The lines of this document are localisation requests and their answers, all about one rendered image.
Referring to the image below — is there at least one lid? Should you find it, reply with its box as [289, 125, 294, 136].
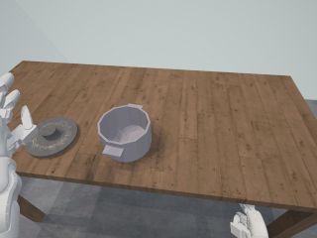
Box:
[24, 117, 78, 158]

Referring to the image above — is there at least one right robot hand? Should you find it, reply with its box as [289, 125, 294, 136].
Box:
[230, 203, 268, 238]

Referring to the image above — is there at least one knob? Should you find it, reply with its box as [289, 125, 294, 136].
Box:
[41, 125, 58, 139]

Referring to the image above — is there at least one robot left forearm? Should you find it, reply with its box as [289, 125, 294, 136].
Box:
[0, 157, 22, 238]

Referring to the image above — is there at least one table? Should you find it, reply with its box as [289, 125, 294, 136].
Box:
[5, 60, 317, 238]

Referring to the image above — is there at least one pot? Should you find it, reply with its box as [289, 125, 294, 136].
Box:
[97, 103, 152, 163]

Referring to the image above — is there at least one left robot hand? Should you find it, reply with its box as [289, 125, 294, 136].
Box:
[0, 72, 39, 159]

